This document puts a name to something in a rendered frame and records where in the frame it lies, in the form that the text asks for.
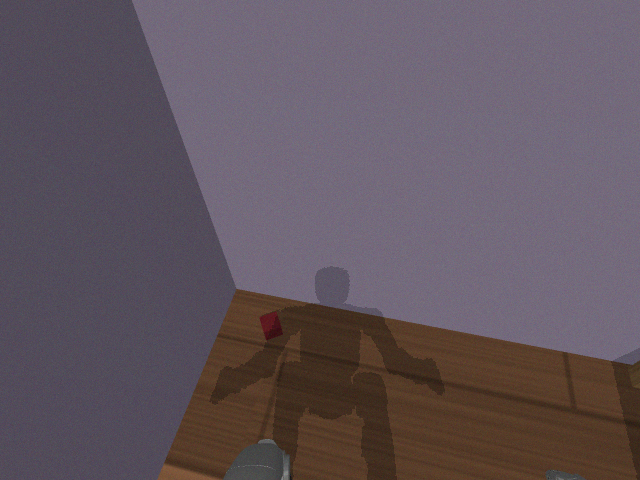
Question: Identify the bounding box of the cube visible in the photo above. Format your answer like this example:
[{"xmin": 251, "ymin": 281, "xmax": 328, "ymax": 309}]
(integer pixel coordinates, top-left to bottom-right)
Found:
[{"xmin": 259, "ymin": 312, "xmax": 283, "ymax": 340}]

